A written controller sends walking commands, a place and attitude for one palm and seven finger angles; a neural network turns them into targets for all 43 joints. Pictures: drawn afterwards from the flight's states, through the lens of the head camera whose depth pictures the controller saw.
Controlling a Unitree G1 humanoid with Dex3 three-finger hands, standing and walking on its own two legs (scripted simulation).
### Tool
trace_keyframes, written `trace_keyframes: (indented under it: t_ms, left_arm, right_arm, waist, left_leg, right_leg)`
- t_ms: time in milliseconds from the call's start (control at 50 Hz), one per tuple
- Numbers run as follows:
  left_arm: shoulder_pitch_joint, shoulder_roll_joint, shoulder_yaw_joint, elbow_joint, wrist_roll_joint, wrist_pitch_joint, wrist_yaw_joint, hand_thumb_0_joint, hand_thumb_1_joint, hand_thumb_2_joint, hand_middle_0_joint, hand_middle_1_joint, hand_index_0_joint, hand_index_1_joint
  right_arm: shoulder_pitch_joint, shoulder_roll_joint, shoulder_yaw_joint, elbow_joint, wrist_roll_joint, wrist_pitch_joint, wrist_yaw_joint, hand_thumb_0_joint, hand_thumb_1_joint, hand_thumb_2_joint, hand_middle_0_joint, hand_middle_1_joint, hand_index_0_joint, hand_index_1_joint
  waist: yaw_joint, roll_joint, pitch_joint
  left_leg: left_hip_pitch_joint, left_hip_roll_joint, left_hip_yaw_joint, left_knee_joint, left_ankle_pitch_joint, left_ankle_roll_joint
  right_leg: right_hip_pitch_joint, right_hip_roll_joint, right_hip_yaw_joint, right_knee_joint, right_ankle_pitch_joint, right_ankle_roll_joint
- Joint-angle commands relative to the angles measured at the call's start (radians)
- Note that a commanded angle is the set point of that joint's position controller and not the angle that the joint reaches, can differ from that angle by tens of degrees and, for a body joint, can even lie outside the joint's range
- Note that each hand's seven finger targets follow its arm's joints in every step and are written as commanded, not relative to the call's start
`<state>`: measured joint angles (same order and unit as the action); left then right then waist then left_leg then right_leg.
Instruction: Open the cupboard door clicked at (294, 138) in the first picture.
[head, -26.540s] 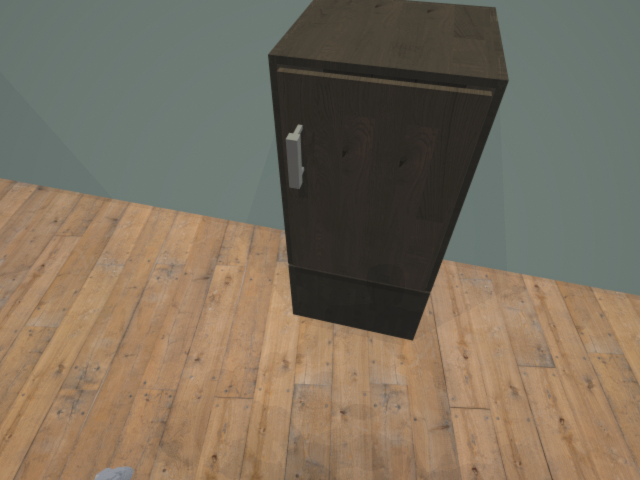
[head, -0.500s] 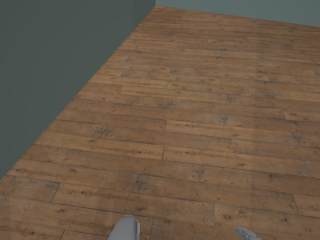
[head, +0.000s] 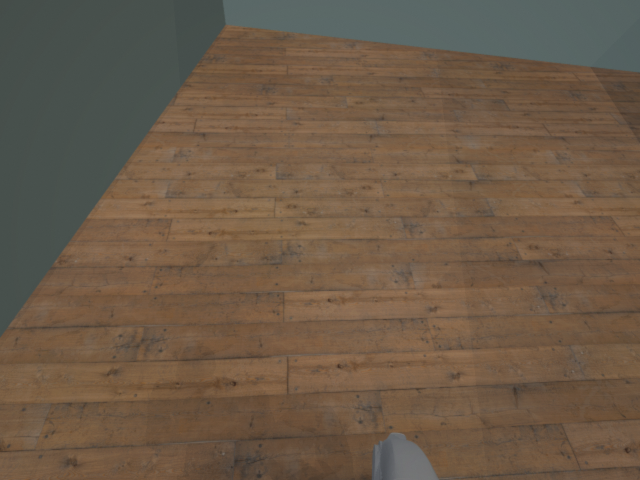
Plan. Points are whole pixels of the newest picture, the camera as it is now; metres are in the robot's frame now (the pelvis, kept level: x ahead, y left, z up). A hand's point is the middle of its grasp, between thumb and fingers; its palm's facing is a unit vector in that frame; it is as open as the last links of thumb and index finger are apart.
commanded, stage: walk to a spot facing it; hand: left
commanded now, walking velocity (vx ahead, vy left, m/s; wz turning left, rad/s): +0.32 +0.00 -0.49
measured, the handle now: out of the picture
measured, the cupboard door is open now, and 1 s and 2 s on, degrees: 48 48 48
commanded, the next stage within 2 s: turn to face it in 0.14 s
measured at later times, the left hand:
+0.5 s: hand (264, 362) +0.32 +0.11 -0.17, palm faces -0.05 -0.98 -0.20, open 7.1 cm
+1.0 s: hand (237, 353) +0.33 +0.16 -0.17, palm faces +0.24 -0.94 -0.26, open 7.4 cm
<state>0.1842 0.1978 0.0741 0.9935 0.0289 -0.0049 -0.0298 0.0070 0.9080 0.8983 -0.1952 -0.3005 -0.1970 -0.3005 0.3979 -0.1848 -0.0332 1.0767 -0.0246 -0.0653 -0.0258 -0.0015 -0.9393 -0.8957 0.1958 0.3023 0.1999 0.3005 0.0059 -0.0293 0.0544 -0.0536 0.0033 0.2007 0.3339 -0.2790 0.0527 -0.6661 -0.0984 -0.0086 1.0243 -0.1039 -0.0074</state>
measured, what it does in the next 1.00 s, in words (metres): walks ahead: right foot, then left foot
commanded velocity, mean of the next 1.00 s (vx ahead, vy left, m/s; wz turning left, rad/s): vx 0.05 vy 0.00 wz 0.37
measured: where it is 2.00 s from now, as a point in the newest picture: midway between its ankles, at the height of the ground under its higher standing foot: (366, 448)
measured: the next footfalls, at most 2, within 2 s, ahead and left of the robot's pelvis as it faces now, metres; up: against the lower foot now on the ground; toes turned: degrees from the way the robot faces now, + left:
right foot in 0.22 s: +0.22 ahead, -0.14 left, +0.00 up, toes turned -11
left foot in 0.64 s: +0.37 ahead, +0.04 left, +0.00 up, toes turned +10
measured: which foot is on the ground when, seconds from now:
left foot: down 0.00-0.20, up 0.22-0.62, down 0.64-1.00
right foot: up 0.00-0.20, down 0.22-0.64, up 0.66-1.00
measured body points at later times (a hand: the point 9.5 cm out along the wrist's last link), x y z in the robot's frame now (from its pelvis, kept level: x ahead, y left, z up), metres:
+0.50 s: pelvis +0.21 -0.07 -0.01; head +0.24 -0.06 +0.44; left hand +0.32 +0.16 -0.15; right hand +0.22 -0.30 -0.16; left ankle +0.29 +0.07 -0.70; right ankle +0.18 -0.13 -0.74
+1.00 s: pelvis +0.28 -0.07 -0.01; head +0.33 -0.05 +0.44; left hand +0.32 +0.21 -0.15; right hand +0.40 -0.30 -0.15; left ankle +0.33 +0.04 -0.74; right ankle +0.30 -0.24 -0.70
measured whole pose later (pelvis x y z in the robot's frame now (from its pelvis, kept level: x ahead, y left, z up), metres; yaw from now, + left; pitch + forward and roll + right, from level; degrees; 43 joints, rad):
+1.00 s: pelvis +0.28 -0.07 -0.01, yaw +13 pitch +2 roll -2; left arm 0.14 0.25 0.07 0.90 0.02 0.05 0.01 0.01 0.91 0.90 -0.20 -0.30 -0.20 -0.30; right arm 0.19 -0.21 -0.05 0.93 -0.03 0.04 0.01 0.01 -0.91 -0.90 0.20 0.30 0.20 0.30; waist -0.01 0.02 0.07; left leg -0.39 -0.02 -0.06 0.49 -0.14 0.03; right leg -0.44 -0.05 0.01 0.90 -0.43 0.08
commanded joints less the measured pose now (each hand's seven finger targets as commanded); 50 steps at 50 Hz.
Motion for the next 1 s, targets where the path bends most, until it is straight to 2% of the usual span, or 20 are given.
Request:
trace_keyframes:
  t_ms: [0,40,100,140,160,180,200,220,280,340,380,520,580,600,620,640,660,740,780,980]
  left_arm:
    - [-0.124,-0.004,-0.018,-0.086,-0.002,-0.004,-0.02,0.0,0.9,0.9,-0.2,-0.3,-0.2,-0.3]
    - [-0.188,0.003,-0.022,-0.108,-0.003,-0.007,-0.021,0.0,0.9,0.9,-0.2,-0.3,-0.2,-0.3]
    - [-0.187,0.027,-0.021,-0.12,-0.006,-0.011,-0.02,0.0,0.9,0.9,-0.2,-0.3,-0.2,-0.3]
    - [-0.026,0.064,-0.011,-0.081,-0.005,-0.024,-0.011,0.0,0.9,0.9,-0.2,-0.3,-0.2,-0.3]
    - [0.138,0.101,0.003,-0.032,0.0,-0.033,-0.005,0.0,0.9,0.9,-0.2,-0.3,-0.2,-0.3]
    - [0.281,0.205,0.03,0.003,0.005,-0.044,0.009,0.0,0.9,0.9,-0.2,-0.3,-0.2,-0.3]
    - [0.337,0.28,0.044,0.014,-0.018,-0.044,0.019,0.0,0.9,0.9,-0.2,-0.3,-0.2,-0.3]
    - [0.263,0.272,0.041,-0.007,-0.03,-0.039,0.033,0.0,0.9,0.9,-0.2,-0.3,-0.2,-0.3]
    - [0.083,0.129,-0.01,-0.038,-0.029,-0.051,0.051,0.0,0.9,0.9,-0.2,-0.3,-0.2,-0.3]
    - [0.01,0.095,-0.027,-0.034,-0.018,-0.07,0.049,0.0,0.9,0.9,-0.2,-0.3,-0.2,-0.3]
    - [0.003,0.075,-0.031,-0.031,-0.023,-0.072,0.044,0.0,0.9,0.9,-0.2,-0.3,-0.2,-0.3]
    - [0.055,0.108,-0.006,-0.023,-0.013,-0.042,0.054,0.0,0.9,0.9,-0.2,-0.3,-0.2,-0.3]
    - [0.047,0.148,0.007,-0.04,-0.016,-0.031,0.057,0.0,0.9,0.9,-0.2,-0.3,-0.2,-0.3]
    - [0.056,0.142,0.008,-0.052,-0.022,-0.025,0.056,0.0,0.9,0.9,-0.2,-0.3,-0.2,-0.3]
    - [0.086,0.09,0.0,-0.083,-0.038,-0.017,0.053,0.0,0.9,0.9,-0.2,-0.3,-0.2,-0.3]
    - [0.014,0.111,-0.013,-0.119,-0.03,-0.006,0.056,0.0,0.9,0.9,-0.2,-0.3,-0.2,-0.3]
    - [-0.015,0.113,-0.004,-0.144,-0.02,0.003,0.058,0.0,0.9,0.9,-0.2,-0.3,-0.2,-0.3]
    - [-0.01,0.103,0.01,-0.114,-0.008,0.023,0.041,0.0,0.9,0.9,-0.2,-0.3,-0.2,-0.3]
    - [0.03,0.095,0.01,-0.106,-0.011,0.031,0.039,0.0,0.9,0.9,-0.2,-0.3,-0.2,-0.3]
    - [-0.01,0.106,0.005,-0.166,-0.016,0.031,0.046,0.0,0.9,0.9,-0.2,-0.3,-0.2,-0.3]
  right_arm:
    - [0.106,-0.096,-0.002,-0.022,-0.004,-0.025,-0.003,0.0,-0.9,-0.9,0.2,0.3,0.2,0.3]
    - [0.153,-0.103,0.0,-0.005,-0.009,-0.019,-0.004,0.0,-0.9,-0.9,0.2,0.3,0.2,0.3]
    - [0.17,-0.128,0.001,0.005,-0.01,-0.013,-0.01,0.0,-0.9,-0.9,0.2,0.3,0.2,0.3]
    - [0.143,-0.157,-0.007,-0.006,-0.005,-0.008,-0.01,0.0,-0.9,-0.9,0.2,0.3,0.2,0.3]
    - [0.093,-0.166,-0.008,-0.025,0.005,-0.01,-0.006,0.0,-0.9,-0.9,0.2,0.3,0.2,0.3]
    - [0.089,-0.13,-0.007,-0.051,0.024,-0.013,0.003,0.0,-0.9,-0.9,0.2,0.3,0.2,0.3]
    - [0.096,-0.092,-0.008,-0.082,0.034,-0.017,-0.005,0.0,-0.9,-0.9,0.2,0.3,0.2,0.3]
    - [0.031,-0.113,-0.013,-0.094,0.031,-0.009,-0.008,0.0,-0.9,-0.9,0.2,0.3,0.2,0.3]
    - [-0.009,-0.033,-0.002,-0.062,0.016,0.03,0.0,0.0,-0.9,-0.9,0.2,0.3,0.2,0.3]
    - [0.108,0.019,0.006,-0.006,0.014,0.062,0.009,0.0,-0.9,-0.9,0.2,0.3,0.2,0.3]
    - [0.097,0.025,0.008,-0.001,0.015,0.067,0.012,0.0,-0.9,-0.9,0.2,0.3,0.2,0.3]
    - [-0.163,-0.029,-0.01,-0.104,0.009,0.075,0.025,0.0,-0.9,-0.9,0.2,0.3,0.2,0.3]
    - [-0.088,-0.074,-0.02,-0.102,-0.002,0.074,0.03,0.0,-0.9,-0.9,0.2,0.3,0.2,0.3]
    - [-0.017,-0.129,-0.032,-0.096,-0.009,0.068,0.028,0.0,-0.9,-0.9,0.2,0.3,0.2,0.3]
    - [0.026,-0.228,-0.051,-0.105,-0.015,0.06,0.023,0.0,-0.9,-0.9,0.2,0.3,0.2,0.3]
    - [0.049,-0.259,-0.054,-0.101,-0.001,0.068,0.012,0.0,-0.9,-0.9,0.2,0.3,0.2,0.3]
    - [-0.005,-0.265,-0.057,-0.12,-0.003,0.071,0.008,0.0,-0.9,-0.9,0.2,0.3,0.2,0.3]
    - [-0.157,-0.207,-0.044,-0.176,0.003,0.06,-0.003,0.0,-0.9,-0.9,0.2,0.3,0.2,0.3]
    - [-0.179,-0.22,-0.05,-0.188,0.004,0.059,0.001,0.0,-0.9,-0.9,0.2,0.3,0.2,0.3]
    - [-0.19,-0.255,-0.09,-0.208,-0.003,0.091,0.02,0.0,-0.9,-0.9,0.2,0.3,0.2,0.3]
  waist:
    - [-0.039,0.111,0.081]
    - [-0.064,0.129,0.096]
    - [-0.045,0.151,0.057]
    - [0.033,0.127,-0.049]
    - [0.112,0.106,-0.135]
    - [0.162,-0.073,-0.269]
    - [0.141,-0.208,-0.384]
    - [0.122,-0.089,-0.302]
    - [-0.001,-0.011,-0.072]
    - [-0.081,-0.076,-0.075]
    - [-0.084,-0.076,-0.074]
    - [-0.014,-0.094,-0.004]
    - [-0.063,-0.029,-0.068]
    - [-0.09,0.09,-0.142]
    - [-0.091,0.369,-0.194]
    - [-0.109,0.302,-0.207]
    - [-0.083,0.184,-0.159]
    - [-0.018,0.141,-0.103]
    - [-0.005,0.129,-0.144]
    - [-0.03,0.22,-0.127]
  left_leg:
    - [-0.043,0.281,-0.089,-0.144,0.428,0.054]
    - [0.007,0.293,-0.073,-0.117,0.514,0.049]
    - [0.075,0.316,-0.032,-0.016,0.798,0.037]
    - [0.069,0.306,-0.012,0.213,0.98,0.012]
    - [-0.059,0.271,0.019,0.405,0.915,-0.021]
    - [-0.339,0.171,0.069,0.714,0.469,-0.065]
    - [-0.562,0.023,-0.013,1.056,-0.356,-0.114]
    - [-0.609,0.082,-0.172,1.088,-0.297,-0.094]
    - [-0.491,0.154,-0.197,0.906,-0.142,-0.099]
    - [-0.355,0.122,-0.165,0.718,-0.048,-0.105]
    - [-0.345,0.107,-0.147,0.632,0.039,-0.11]
    - [-0.431,0.086,-0.099,0.449,-0.021,-0.097]
    - [-0.251,0.038,-0.089,0.26,0.108,-0.067]
    - [-0.102,0.096,-0.178,0.179,0.377,-0.024]
    - [0.053,0.368,-0.549,0.13,0.83,0.132]
    - [0.015,0.45,-0.661,0.08,0.85,0.222]
    - [-0.06,0.451,-0.641,0.038,0.573,0.233]
    - [-0.211,0.277,-0.485,-0.023,0.277,0.113]
    - [-0.201,0.239,-0.442,-0.024,0.227,0.096]
    - [-0.236,0.19,-0.562,-0.012,0.074,0.094]
  right_leg:
    - [0.027,0.001,-0.07,-0.202,0.037,-0.011]
    - [0.039,0.022,-0.098,-0.27,0.0,-0.027]
    - [0.141,0.069,-0.127,-0.344,-0.087,-0.065]
    - [0.376,0.117,-0.145,-0.428,-0.114,-0.094]
    - [0.64,0.115,-0.129,-0.474,-0.027,-0.115]
    - [0.956,-0.117,0.147,-0.487,0.171,-0.197]
    - [1.101,-0.362,0.534,-0.573,0.519,-0.32]
    - [0.988,-0.35,0.458,-0.617,0.537,-0.33]
    - [0.549,-0.224,0.148,-0.695,0.579,-0.216]
    - [0.427,-0.146,-0.034,-0.732,0.551,-0.155]
    - [0.428,-0.12,-0.084,-0.741,0.5,-0.136]
    - [0.567,-0.214,-0.077,-0.643,0.571,-0.134]
    - [0.562,-0.191,-0.14,-0.414,0.531,-0.075]
    - [0.48,-0.139,-0.171,-0.241,0.351,-0.023]
    - [0.222,0.016,-0.188,0.019,-0.337,0.06]
    - [0.185,0.052,-0.044,0.176,-0.587,0.057]
    - [0.149,0.026,0.012,0.222,-0.549,0.052]
    - [0.136,0.012,0.029,0.198,-0.307,0.075]
    - [0.163,0.024,0.016,0.132,-0.28,0.081]
    - [0.304,0.093,-0.017,-0.276,-0.342,0.074]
